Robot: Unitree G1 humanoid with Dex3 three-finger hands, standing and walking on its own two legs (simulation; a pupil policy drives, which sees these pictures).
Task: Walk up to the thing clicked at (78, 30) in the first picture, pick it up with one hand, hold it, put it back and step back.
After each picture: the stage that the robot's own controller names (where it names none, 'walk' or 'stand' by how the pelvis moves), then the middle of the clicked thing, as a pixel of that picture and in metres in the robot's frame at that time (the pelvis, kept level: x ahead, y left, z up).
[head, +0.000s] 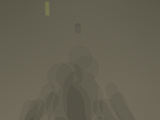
stand; (77, 28) +1.63 +0.00 -0.72
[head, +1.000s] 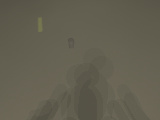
walk; (71, 43) +1.48 +0.17 -0.70
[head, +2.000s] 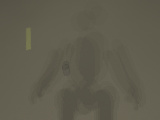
walk; (66, 70) +0.93 +0.21 -0.72
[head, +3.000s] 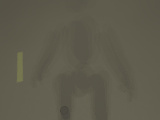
walk; (65, 113) +0.52 +0.18 -0.71
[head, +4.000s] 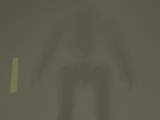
stand; out of the picture +0.34 +0.19 -0.70
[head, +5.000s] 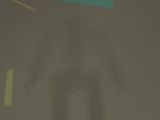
stand; out of the picture +0.30 +0.15 -0.72
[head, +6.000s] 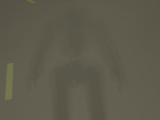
stand; out of the picture +0.31 +0.16 -0.72
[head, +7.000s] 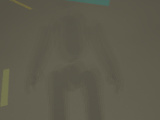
stand; out of the picture +0.30 +0.17 -0.72
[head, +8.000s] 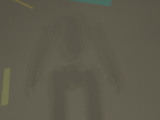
stand; out of the picture +0.29 +0.17 -0.73
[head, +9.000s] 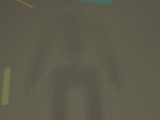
stand; out of the picture +0.29 +0.16 -0.73
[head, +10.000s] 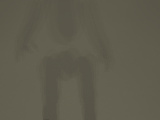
go down; out of the picture +0.31 +0.17 -0.68
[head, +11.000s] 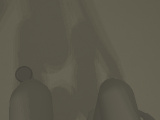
go down; (25, 76) +0.37 +0.21 -0.29
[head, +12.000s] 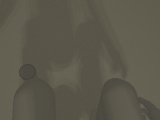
close in; (29, 74) +0.38 +0.20 -0.30
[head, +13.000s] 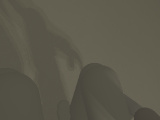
close in; out of the picture +0.37 +0.24 -0.22
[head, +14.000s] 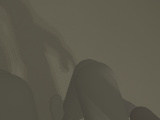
close; out of the picture +0.36 +0.25 -0.21
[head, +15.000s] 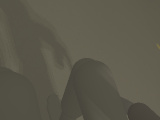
lift; out of the picture +0.36 +0.24 -0.22
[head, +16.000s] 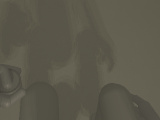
lift; (9, 86) +0.29 +0.23 -0.06
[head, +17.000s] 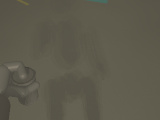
hold; (26, 86) +0.33 +0.18 +0.05
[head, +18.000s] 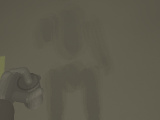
hold; (31, 91) +0.32 +0.17 +0.00
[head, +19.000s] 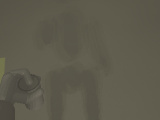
hold; (31, 92) +0.32 +0.17 +0.00
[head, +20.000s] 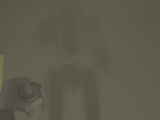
crouch; (32, 100) +0.30 +0.17 -0.03
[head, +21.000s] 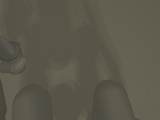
lower; (13, 59) +0.41 +0.20 -0.09
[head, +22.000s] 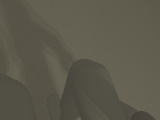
lower; out of the picture +0.40 +0.26 -0.22
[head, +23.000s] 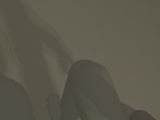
lower; out of the picture +0.39 +0.26 -0.22
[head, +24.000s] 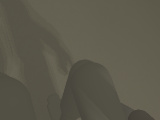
lower; out of the picture +0.38 +0.25 -0.22
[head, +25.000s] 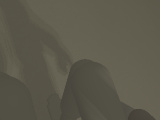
lower; out of the picture +0.38 +0.25 -0.22
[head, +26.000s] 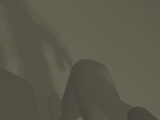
open; out of the picture +0.37 +0.24 -0.22
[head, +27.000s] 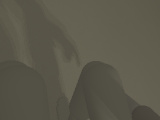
stand; out of the picture +0.37 +0.22 -0.22
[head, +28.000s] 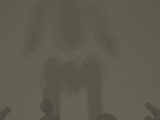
walk; (47, 107) +0.35 +0.18 -0.54
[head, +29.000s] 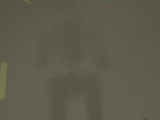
stand; out of the picture +0.32 +0.16 -0.66
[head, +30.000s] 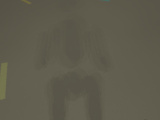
stand; out of the picture +0.32 +0.16 -0.67
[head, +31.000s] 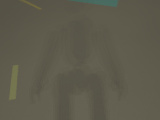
stand; out of the picture +0.34 +0.16 -0.72
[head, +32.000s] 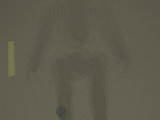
walk; (61, 113) +0.40 +0.17 -0.69
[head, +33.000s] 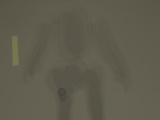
walk; (62, 94) +0.59 +0.17 -0.71
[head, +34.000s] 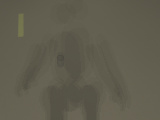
stand; (60, 61) +0.94 +0.13 -0.70
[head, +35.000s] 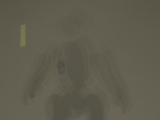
stand; (61, 68) +0.96 +0.16 -0.71
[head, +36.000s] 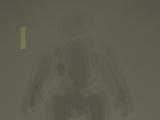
stand; (60, 70) +0.96 +0.17 -0.73
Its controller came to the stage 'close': yes
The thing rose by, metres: 0.71
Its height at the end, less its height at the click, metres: +0.00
